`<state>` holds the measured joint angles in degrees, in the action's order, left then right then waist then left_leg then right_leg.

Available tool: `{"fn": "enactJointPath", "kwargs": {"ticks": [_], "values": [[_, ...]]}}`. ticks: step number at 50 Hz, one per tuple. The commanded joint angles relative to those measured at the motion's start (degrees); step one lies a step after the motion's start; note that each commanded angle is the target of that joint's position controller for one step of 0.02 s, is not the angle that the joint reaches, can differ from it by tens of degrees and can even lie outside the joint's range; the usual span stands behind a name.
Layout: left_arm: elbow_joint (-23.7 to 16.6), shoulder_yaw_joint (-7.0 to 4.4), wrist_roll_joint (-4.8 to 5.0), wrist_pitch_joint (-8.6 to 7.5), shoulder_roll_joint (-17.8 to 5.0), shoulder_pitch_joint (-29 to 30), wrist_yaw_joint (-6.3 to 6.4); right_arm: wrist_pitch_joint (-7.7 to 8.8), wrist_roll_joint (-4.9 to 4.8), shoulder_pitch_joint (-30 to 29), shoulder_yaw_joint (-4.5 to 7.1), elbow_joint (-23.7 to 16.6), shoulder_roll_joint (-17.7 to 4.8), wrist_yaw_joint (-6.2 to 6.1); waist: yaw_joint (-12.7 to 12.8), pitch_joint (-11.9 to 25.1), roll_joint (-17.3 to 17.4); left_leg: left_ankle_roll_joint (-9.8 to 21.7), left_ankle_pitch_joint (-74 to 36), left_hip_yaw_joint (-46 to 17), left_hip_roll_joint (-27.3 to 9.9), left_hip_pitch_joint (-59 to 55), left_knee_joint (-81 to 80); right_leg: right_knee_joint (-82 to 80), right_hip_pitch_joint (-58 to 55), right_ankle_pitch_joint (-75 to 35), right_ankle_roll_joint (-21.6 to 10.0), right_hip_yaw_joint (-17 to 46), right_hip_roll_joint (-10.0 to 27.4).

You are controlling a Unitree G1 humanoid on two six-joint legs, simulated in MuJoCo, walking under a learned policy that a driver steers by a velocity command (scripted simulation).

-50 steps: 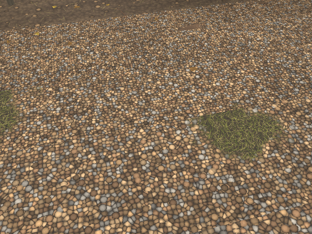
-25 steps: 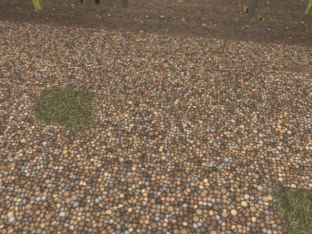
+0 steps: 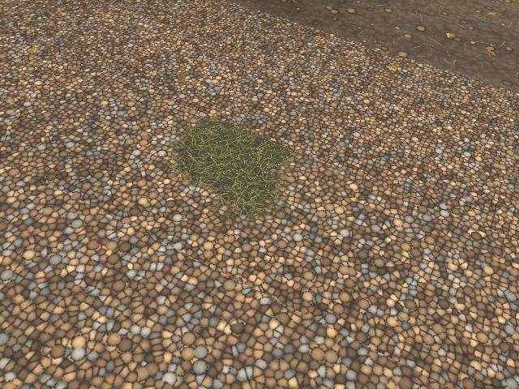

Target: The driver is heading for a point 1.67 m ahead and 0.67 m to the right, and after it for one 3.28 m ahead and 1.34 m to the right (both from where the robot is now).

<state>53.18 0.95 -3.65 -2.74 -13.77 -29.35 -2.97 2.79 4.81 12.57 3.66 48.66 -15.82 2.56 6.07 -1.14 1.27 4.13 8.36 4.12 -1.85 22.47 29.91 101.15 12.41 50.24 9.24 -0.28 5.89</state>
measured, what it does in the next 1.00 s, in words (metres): walks ahead, turning right: right foot, then left foot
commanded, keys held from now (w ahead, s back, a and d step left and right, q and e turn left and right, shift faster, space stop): q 0.08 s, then e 0.12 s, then w+e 0.80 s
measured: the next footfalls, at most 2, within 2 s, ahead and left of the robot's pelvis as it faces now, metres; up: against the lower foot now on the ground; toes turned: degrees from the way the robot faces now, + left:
right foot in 0.34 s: +0.15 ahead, -0.13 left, +0.00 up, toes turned +3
left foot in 0.90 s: +0.49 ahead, -0.02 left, +0.00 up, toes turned -16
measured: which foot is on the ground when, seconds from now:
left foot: down 0.00-0.38, up 0.40-0.88, down 0.90-1.00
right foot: up 0.00-0.32, down 0.34-0.90, up 0.92-1.00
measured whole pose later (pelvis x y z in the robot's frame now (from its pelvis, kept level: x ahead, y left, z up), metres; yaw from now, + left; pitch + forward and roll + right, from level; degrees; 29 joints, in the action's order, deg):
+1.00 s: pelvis +0.37 -0.11 +0.00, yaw -20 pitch +3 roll +3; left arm 56.9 -3.2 -4.5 -5.6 -11.1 -28.1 -4.6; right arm 7.3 2.7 3.1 1.2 47.8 -10.4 0.3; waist 2.4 2.6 -1.4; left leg 2.8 11.1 5.1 1.6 19.7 27.5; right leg 67.4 18.9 26.3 -3.6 6.5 -5.8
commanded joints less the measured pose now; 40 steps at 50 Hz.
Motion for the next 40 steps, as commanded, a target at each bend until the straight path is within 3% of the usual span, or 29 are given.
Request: {"fn": "enactJointPath", "kwargs": {"ticks": [1,2,3,4,5,6,8,9,11,13,14,15,16,17,18,19,20,21,22,23,24,25,26,27,29,31,36,40], "values": [[-8.0,-2.37,4.07,-0.03,-7.0,11.7,4.21,-2.59,-7.14,8.6,2.77,-1.4,-10.2,-2.51,-8.3,4.5,-2.8,17.7,-49.4,-25.6,-22.8,-34.0,-5.3,6.7,47.2,-11.9,-5.4,-1.0,-0.2],[-7.6,-1.94,1.99,2.75,-4.8,9.1,5.67,-3.02,-8.47,8.5,1.44,-3.4,-7.9,-3.26,-6.4,-0.2,-1.4,17.2,-55.7,-25.4,-23.8,-17.7,-6.6,3.8,35.6,-13.6,-6.9,0.0,0.0],[-7.7,-2.09,1.82,4.17,-4.3,7.8,6.11,-2.49,-7.06,8.0,0.54,-3.0,-6.7,-3.1,-4.0,-0.2,-2.5,15.1,-45.7,-21.7,-19.9,-8.3,-8.2,-6.2,30.0,-23.8,-7.5,2.9,0.1],[-7.3,-2.03,2.96,5.43,-3.1,7.5,5.99,-2.05,-5.59,6.3,0.95,-3.6,-8.1,-3.19,-2.0,-2.0,-1.4,14.2,-42.1,-18.8,-16.7,2.1,-10.8,-15.6,22.8,-29.5,-7.3,1.9,-1.1],[-7.7,-1.67,3.16,5.49,-2.1,8.5,5.3,-1.55,-4.48,3.2,0.78,-3.9,-8.2,-3.2,-0.8,0.4,1.7,13.5,-38.8,-16.1,-14.6,5.7,-11.0,-22.6,18.9,-35.1,-6.8,1.8,-1.5],[-7.2,-1.6,3.39,4.93,-1.4,8.3,4.98,-1.2,-4.17,2.3,0.15,-4.1,-6.4,-3.3,-0.2,3.1,3.3,12.2,-41.2,-14.2,-13.2,5.2,-9.5,-29.5,16.0,-38.8,-6.8,1.8,-1.3],[-6.0,-1.01,3.44,4.16,-0.2,8.3,4.4,-0.85,-4.43,0.7,-0.95,-4.7,-3.4,-2.97,-0.2,7.3,5.5,8.8,-39.5,-9.8,-10.3,5.0,-8.3,-42.5,8.1,-45.9,-7.4,1.1,-1.6],[-5.4,-0.82,3.58,4.18,-0.1,9.6,4.19,-0.75,-4.79,0.8,-1.32,-4.4,-2.4,-2.73,-1.1,8.2,6.1,7.5,-33.8,-8.7,-9.7,5.4,-9.0,-47.0,4.2,-48.5,-7.8,0.9,-1.7],[-5.3,-0.93,3.39,4.95,-0.7,14.0,3.45,-1.2,-4.95,3.4,-1.59,-3.2,-2.3,-2.13,-3.5,7.0,5.4,5.8,-6.8,-10.0,-10.2,8.3,-13.1,-52.8,-0.9,-50.1,-8.2,0.9,-1.9],[-7.5,-1.87,2.27,5.48,-3.6,19.7,2.16,-2.59,-4.37,4.5,-0.76,-3.4,-5.2,-1.91,-6.0,1.7,5.7,5.4,24.9,-14.6,-11.6,11.1,-16.7,-56.1,0.7,-40.0,-9.6,-1.3,-3.5],[-8.1,-2.22,2.0,5.32,-4.1,21.0,1.55,-3.16,-3.97,4.9,-0.38,-3.8,-6.1,-2.11,-6.9,-0.8,4.5,5.5,32.1,-16.6,-12.6,11.1,-16.7,-58.0,1.6,-35.4,-10.7,-2.2,-4.2],[-7.8,-4.79,0.2,2.31,-13.4,18.5,0.81,-0.85,1.39,6.9,1.91,-2.2,-13.5,0.42,-6.4,-14.4,-5.3,11.5,39.4,-29.3,-21.2,7.6,-18.2,-51.0,15.8,-35.4,-10.0,3.2,-2.2],[-8.6,-4.24,0.32,-0.13,-10.2,17.9,1.42,0.82,-1.97,7.4,2.33,-2.6,-12.4,-0.58,-6.4,-9.2,-2.6,13.9,38.3,-33.4,-24.5,-4.2,-16.5,-59.9,21.5,-31.4,-11.2,4.6,-0.6],[-8.8,-3.53,1.12,-1.84,-7.5,19.1,1.97,2.0,-3.57,7.1,0.78,-2.0,-7.2,-2.01,-7.2,-4.7,-0.9,12.8,37.2,-31.3,-23.1,-10.4,-14.8,-66.2,18.9,-32.1,-12.8,3.1,-1.1],[-8.6,-3.63,1.87,-3.38,-6.0,18.9,2.53,2.81,-3.24,7.1,-0.47,-1.6,-3.4,-3.05,-7.5,-1.3,-0.8,9.5,35.5,-25.5,-19.3,-9.3,-11.3,-70.5,9.4,-33.5,-14.4,1.0,-2.9],[-7.5,-4.21,1.29,-4.41,-5.5,16.2,3.23,2.73,-1.77,7.0,-0.85,-1.8,-1.9,-3.72,-7.0,3.5,-1.6,5.2,35.4,-16.7,-14.1,-4.3,-4.1,-71.3,-1.8,-33.5,-16.3,2.8,-2.8],[-8.0,-5.56,1.08,-5.78,-10.2,13.6,3.46,2.63,-0.51,1.2,-1.76,-6.5,0.5,-3.73,-4.3,1.8,-8.4,0.2,29.6,-2.9,-1.0,6.1,9.4,-85.0,-3.6,-11.6,-25.5,23.1,4.6],[-7.0,-6.01,0.62,-6.45,-10.5,7.4,3.51,2.58,0.67,-9.8,-1.64,-9.6,-0.5,-2.58,2.0,-1.3,-10.6,-2.1,22.9,-8.3,5.1,23.1,18.0,-92.7,-14.3,-4.6,-30.5,42.2,7.9],[-6.0,-6.27,-0.21,-6.35,-9.4,3.1,3.25,2.74,-0.33,-9.4,-1.88,-8.7,0.1,-1.94,2.6,-1.4,-8.5,-1.7,18.3,-14.6,4.7,33.1,21.6,-92.4,-22.7,-10.9,-29.7,43.1,8.8],[-5.6,-6.43,-0.39,-5.66,-8.0,3.5,2.43,2.77,-1.11,-6.9,-1.31,-7.0,-1.2,-2.4,0.3,-1.8,-5.6,-2.1,14.5,-15.6,3.6,36.3,24.8,-90.6,-25.5,-19.6,-28.1,39.9,8.7],[-5.0,-6.09,0.32,-5.12,-5.9,3.8,1.65,2.77,-0.84,-5.1,-1.05,-5.6,-1.5,-3.08,-1.6,-0.6,-3.6,-2.5,11.6,-14.2,2.1,34.6,27.4,-89.2,-24.2,-26.5,-26.3,35.5,7.6],[-4.5,-5.65,1.13,-4.82,-4.2,4.2,1.06,2.55,0.03,-5.1,-1.18,-5.1,-0.8,-3.18,-3.4,0.6,-2.8,-2.5,9.3,-11.9,1.0,31.3,28.2,-88.7,-20.5,-30.8,-25.3,31.6,5.9],[-5.0,-5.09,1.29,-4.33,-2.7,5.4,0.58,2.37,0.71,-5.1,-1.51,-4.8,0.3,-3.13,-4.9,0.9,-3.4,-2.3,5.3,-10.5,0.3,28.1,27.9,-88.7,-16.0,-34.3,-24.5,28.2,4.0],[-5.1,-4.77,0.98,-3.96,-2.0,5.0,0.01,2.25,0.81,-5.9,-1.76,-4.6,1.1,-2.92,-5.0,1.1,-4.1,-2.5,1.6,-9.5,0.1,25.7,26.8,-88.9,-12.7,-36.8,-24.4,25.7,2.8],[-4.5,-4.83,0.49,-3.91,-3.2,2.2,-0.57,2.02,-0.48,-8.1,-2.05,-5.1,1.9,-2.09,-4.3,0.8,-5.6,-3.5,-3.3,-7.0,0.6,23.4,24.8,-88.9,-8.6,-43.5,-24.6,23.4,1.5],[-3.3,-4.68,0.15,-4.17,-3.7,-0.4,-1.09,1.69,-1.06,-12.0,-2.19,-5.8,1.6,-1.56,-3.7,0.4,-6.0,-4.4,-5.8,-5.4,0.6,21.2,20.5,-88.4,-6.0,-50.0,-24.3,22.3,1.1],[1.1,-5.25,0.56,-3.77,-5.4,-7.9,-1.45,1.49,-2.03,-22.8,-2.57,-8.6,2.1,-0.74,-0.9,-1.0,-5.8,-5.7,-8.0,-4.1,1.5,18.6,7.9,-85.3,-9.1,-61.2,-22.2,24.1,1.5],[4.1,-5.57,0.41,-3.09,-4.1,-10.9,-1.64,1.6,-1.91,-28.9,-2.82,-9.9,2.8,-0.41,-0.1,-2.3,-6.7,-4.7,-5.6,-2.9,2.5,16.5,2.2,-82.8,-13.0,-65.7,-22.9,27.1,2.7]]}}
